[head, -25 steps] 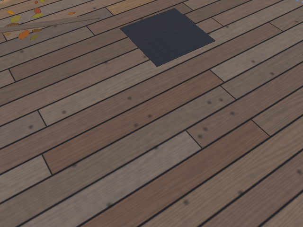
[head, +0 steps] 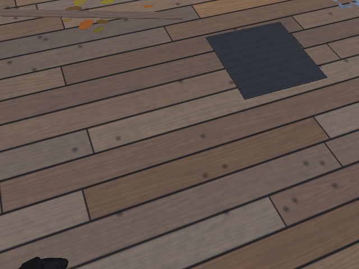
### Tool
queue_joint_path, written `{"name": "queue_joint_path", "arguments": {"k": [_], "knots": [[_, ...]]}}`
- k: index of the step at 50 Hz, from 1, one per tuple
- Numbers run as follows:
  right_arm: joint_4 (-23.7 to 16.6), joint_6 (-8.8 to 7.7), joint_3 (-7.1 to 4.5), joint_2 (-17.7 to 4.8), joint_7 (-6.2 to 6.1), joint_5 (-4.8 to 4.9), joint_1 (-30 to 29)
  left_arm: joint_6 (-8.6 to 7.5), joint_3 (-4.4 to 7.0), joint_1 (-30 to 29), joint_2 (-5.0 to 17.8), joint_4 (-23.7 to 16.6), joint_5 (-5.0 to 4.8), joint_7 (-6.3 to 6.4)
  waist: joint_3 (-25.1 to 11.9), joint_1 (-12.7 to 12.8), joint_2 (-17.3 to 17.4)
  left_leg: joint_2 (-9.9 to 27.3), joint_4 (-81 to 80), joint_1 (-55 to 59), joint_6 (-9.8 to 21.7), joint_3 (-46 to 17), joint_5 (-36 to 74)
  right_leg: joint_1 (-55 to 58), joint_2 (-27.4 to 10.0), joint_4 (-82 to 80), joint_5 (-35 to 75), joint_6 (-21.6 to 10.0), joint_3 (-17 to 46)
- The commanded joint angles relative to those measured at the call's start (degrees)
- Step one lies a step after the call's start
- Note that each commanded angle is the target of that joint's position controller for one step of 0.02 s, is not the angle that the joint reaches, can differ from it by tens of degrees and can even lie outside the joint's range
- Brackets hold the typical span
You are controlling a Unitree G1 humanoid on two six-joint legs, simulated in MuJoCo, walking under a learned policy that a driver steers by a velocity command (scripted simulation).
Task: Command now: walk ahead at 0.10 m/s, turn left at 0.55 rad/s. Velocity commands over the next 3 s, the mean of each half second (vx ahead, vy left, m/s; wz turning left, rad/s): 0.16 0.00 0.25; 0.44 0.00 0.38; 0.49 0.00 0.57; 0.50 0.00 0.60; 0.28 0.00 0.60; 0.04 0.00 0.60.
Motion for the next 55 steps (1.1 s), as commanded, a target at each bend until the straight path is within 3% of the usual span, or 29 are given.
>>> {"name": "queue_joint_path", "arguments": {"k": [1, 5, 7, 8, 9, 10, 11, 13, 15, 19, 22, 24, 25, 26, 27, 28, 29, 30, 32, 36, 40, 43, 44, 45, 46, 47, 49, 52, 55], "knots": [[-3.66, 0.04, -2.8, -9.8, -0.98, 0.13, -2.16, 0.09, 1.08, 1.15, 4.23, -2.8, -0.35, -0.21, -11.46, 1.74, 7.79, 13.05, -1.72, 4.53, 8.66, -10.7, 30.25, 7.46, 2.25, -5.45, 4.37, 0.23, -0.58], [-2.64, 0.49, -1.82, -7.8, -0.79, -0.13, -1.76, -0.37, 1.49, -0.11, 4.81, -3.6, -0.35, -0.91, -10.34, 0.89, 9.44, 13.65, 2.6, 6.23, 7.34, -14.68, 26.37, 11.04, 2.6, -12.35, 2.45, -1.76, -0.75], [-2.44, 0.38, -1.16, -6.5, -0.77, 0.04, -3.12, -1.15, 1.7, 1.99, 4.51, -3.37, 0.03, -1.13, -9.44, 3.17, 9.45, 11.1, 5.71, 5.2, 4.78, -15.29, 20.8, 18.36, 2.06, -23.54, 12.74, -4.51, -1.61], [-2.47, -0.04, -0.47, -4.28, -0.75, -0.9, -1.13, -1.57, 2.07, 2.56, 6.92, -3.96, 1.11, -0.8, -11.29, 2.36, 5.43, 7.64, 9.95, 2.53, 1.9, -13.25, 13.6, 25.61, -4.38, -24.76, 28.98, -7.06, 3.85], [-1.72, -0.48, 0.09, -2.79, -0.79, -1.85, 5.34, -1.22, 2.53, 2.48, 10.24, -4.6, 2.18, -0.29, -14.23, -1.25, -5.87, 1.58, 17.79, -4.59, -1.8, -7.68, -8.93, 34.68, -14.57, -22.6, 48.25, -14.76, 13.65], [-1.47, -0.23, -0.16, -4.72, -1.03, -1.7, 5.09, -0.79, 1.5, 4.94, 5.49, -2.88, 1.92, -0.3, -15.49, 0.31, -11.68, 0.61, 24.21, -8.51, -5.38, -5.38, -26.8, 34.75, -21.11, -25.01, 46.23, -23.25, 23.5], [-1.21, 0.3, -1.15, -8.27, -1.2, -1.04, 2.85, -0.83, 0.88, 5.62, 4.02, -2.69, 0.85, -0.62, -13.7, 1.96, -8.57, 2.01, 31.24, -10.63, -7.08, -5.04, -28.24, 33.91, -20.6, -26.29, 39.76, -24.27, 24.47], [-0.48, 1.56, -1.49, -7.62, -1.16, -0.35, 0.69, -0.48, 1.39, 6.73, 5.51, -1.43, -0.43, -0.64, -11.48, 2.55, -4.65, 3.53, 36.1, -14.59, -8.31, -3.26, -23.49, 32.57, -15.75, -29.81, 9.79, -19.93, 20.11], [-0.64, 1.67, -0.86, -5.6, -0.53, -0.2, -1.04, 0.27, 1.94, 5.28, 7.5, -1.1, -0.92, -0.32, -6.8, 2.36, -7.01, 4.89, 31.03, -14.62, -8.37, 0.53, -19.1, 27.26, -12.2, -35.62, -12.89, -16.79, 17.43], [0.36, -1.09, 0.4, -2.16, 0.27, -0.32, -3.11, 0.6, 2.26, 5.82, 7.52, -1.05, -1.25, 0.58, -6.67, 3.5, -8.28, 4.51, 16.05, -5.21, -6.29, 5.3, -13.73, 23.54, -8.83, -37.12, -8.58, -16.01, 10.3], [2.14, -2.41, 0.29, -2.28, 0.78, -0.1, -1.23, 0.74, 2.54, 7.13, 8.24, -0.36, -2.27, 0.18, -7.32, 2.34, -7.4, 3.67, 3.12, 2.87, -4.16, 7.52, -4.6, 21.65, -9.22, -35.53, -9.81, -16.4, 9.02], [3.64, -2.69, 0.06, -2.61, 0.92, -0.2, 1.47, 0.76, 2.02, 7.75, 6.83, -0.18, -2.26, -0.17, -7.13, 0.63, -6.18, 3.38, -1.79, 11.4, -2.23, 7.87, -2.13, 15.9, -8.16, -32.94, -13.61, -14.27, 7.96], [4.25, -2.84, -0.23, -3.53, 0.69, -0.02, 4.81, 0.31, 1.12, 6.63, 4.19, -0.65, -1.79, -0.46, -7.91, -1.19, -4.67, 6.69, -2.42, 17.44, -0.66, 3.82, -4.78, 10.49, -6.59, -28.42, -14.98, -11.86, 6.29], [5.25, -2.91, -1.09, -7.33, 0.25, -0.34, 10.05, -0.54, -0.22, 3.4, -0.5, -2.6, -0.83, -0.85, -8.36, -3.04, 5.05, 16.1, -7.56, 22.05, 3.35, -10.28, -15.63, 1.89, -0.94, -13.89, -13.79, -7.64, -1.65], [5.78, -2.9, -2.53, -12.68, 0.94, -0.62, 11.8, -1.74, 0.09, 0.62, 1.02, -5.41, -1.38, -0.73, -3.6, -3.89, 15.07, 24.64, -15.3, 19.42, 10.57, -27.4, -27.57, -7.68, 3.05, -3.8, -16.37, -6.23, -5.79], [5.5, -3.66, -1.89, -10.15, 1.04, -0.82, 10.48, -2.74, 1.48, 0.03, 5.44, -5.52, -2.25, -0.57, 1.04, -3.72, 12.67, 25.64, -16.74, 17.89, 13.19, -30.91, -28.32, -12.43, -0.08, 4.09, -16.74, -6.26, -2.03], [5.29, -4.33, -1.09, -7.53, 1.01, -0.53, 9.13, -3.49, 1.97, 2.06, 6.64, -4.73, -2.48, -0.99, 1.98, -2.17, 11.83, 23.74, -16.3, 19.09, 12.28, -27.75, -24.73, -14.72, -1.43, 6.54, -12.94, -6.73, -0.9], [5.06, -4.74, -0.84, -6.6, 1.02, -0.15, 8.54, -4.13, 2.02, 3.01, 6.31, -3.87, -1.82, -1.32, 1.15, -1.65, 10.59, 21.69, -15.9, 20.59, 11.11, -24.24, -18.77, -15.17, -2.07, 6.88, -9.29, -6.79, -1.04], [5.28, -4.47, -0.63, -6.08, 0.83, 0.19, 8.83, -5.05, 1.9, 0.9, 5.27, -4.43, -0.71, -2.05, 0.51, -1.55, 8.32, 19.13, -15.72, 21.01, 9.64, -18.79, -6.31, -13.81, -2.4, 2.78, -3.4, -5.78, -1.53], [5.33, -3.48, -1.11, -6.83, -0.01, 0.18, 9.02, -5.1, 0.34, -3.93, 0.91, -5.93, -1.04, -3.25, -0.61, -2.05, 9.47, 13.66, -14.79, 10.96, 7.62, -9.08, 4.3, 1.55, 1.64, -11.97, 7.02, -2.85, -4.72], [5.76, -3.41, -2.03, -8.79, -0.27, 0.99, 10.21, -4.82, 1.09, -4.58, 3.69, -7.08, -1.94, -3.01, -0.36, -0.81, 10.13, 15.79, -13.23, 6.32, 6.04, -12.4, 3.62, 12.02, 2.51, -17.64, 10.91, -3.32, -2.67], [5.55, -3.19, -1.84, -7.44, -0.23, 0.68, 8.89, -4.8, 2.85, 4.26, 6.99, -5.05, -1.77, -1.83, -4.32, 4.64, 9.53, 13.74, -3.47, 4.89, 3.0, -11.42, 12.81, 25.48, 2.48, -20.87, 8.46, -6.2, -3.39], [4.81, -3.23, -1.08, -5.07, -0.05, 0.0, 8.24, -4.81, 3.83, 12.04, 9.27, -3.83, -1.26, -1.18, -10.34, 8.51, 7.45, 10.25, 8.76, -0.15, 0.89, -9.05, 11.92, 37.5, -2.17, -20.23, 7.56, -8.6, 0.27], [2.86, -3.62, 0.47, 0.31, -0.13, -0.27, 12.44, -4.27, 5.08, 20.36, 14.59, -2.8, 0.01, -0.68, -21.73, 9.16, -6.36, 3.23, 30.02, -14.82, -2.87, -2.8, -4.75, 57.24, -16.1, -22.05, -2.45, -14.73, 18.95], [2.29, -4.25, 0.59, -0.34, -0.23, 1.55, 15.6, -3.86, 4.54, 20.95, 12.97, -2.09, 0.1, -1.34, -24.19, 7.15, -18.67, 2.06, 42.91, -24.44, -3.82, -3.55, -23.01, 58.13, -22.68, -32.21, -15.89, -19.28, 39.95], [3.24, -4.06, -0.93, -5.69, -0.16, 2.71, 12.45, -3.72, 3.28, 16.71, 8.25, -2.47, -0.55, -1.27, -14.71, 6.66, -11.15, 5.95, 48.56, -28.64, -3.6, -4.3, -18.87, 50.4, -21.35, -34.3, -22.34, -17.78, 35.08], [2.71, -3.48, -1.15, -5.78, 0.02, 1.64, 6.28, -3.41, 2.29, 11.21, 4.31, -2.19, -0.52, -1.06, -5.26, 4.75, -3.77, 10.01, 46.48, -26.54, -3.16, -1.24, -10.88, 36.84, -16.67, -35.36, -9.23, -15.7, 19.1], [2.66, -2.14, -0.92, -2.33, 0.57, 1.25, 5.47, -4.25, 2.24, 8.01, 2.72, -1.08, 0.04, -0.87, -2.44, 2.14, -5.2, 12.71, 42.21, -21.59, -3.23, -0.43, -6.11, 28.42, -13.45, -39.24, 2.93, -15.38, 7.01], [0.6, -1.69, -0.45, -1.06, 0.8, 0.66, 1.97, -4.98, 3.09, 8.56, 4.6, 0.37, -0.4, -0.79, -1.07, 1.94, -2.46, 13.2, 36.14, -24.45, -4.03, -0.23, -1.3, 28.5, -14.17, -41.3, 10.73, -16.82, 1.0]]}}
Next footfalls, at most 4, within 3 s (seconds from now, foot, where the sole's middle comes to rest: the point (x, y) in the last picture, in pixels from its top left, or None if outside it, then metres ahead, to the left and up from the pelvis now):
0.16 right None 0.17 -0.13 -0.78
0.50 left None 0.13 0.11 -0.78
0.88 right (197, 259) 0.44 -0.09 -0.78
1.36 left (98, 217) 0.60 0.28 -0.78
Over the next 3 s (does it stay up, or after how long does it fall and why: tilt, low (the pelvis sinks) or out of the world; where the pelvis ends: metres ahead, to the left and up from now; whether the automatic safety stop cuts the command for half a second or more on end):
stays up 0.97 0.53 0.00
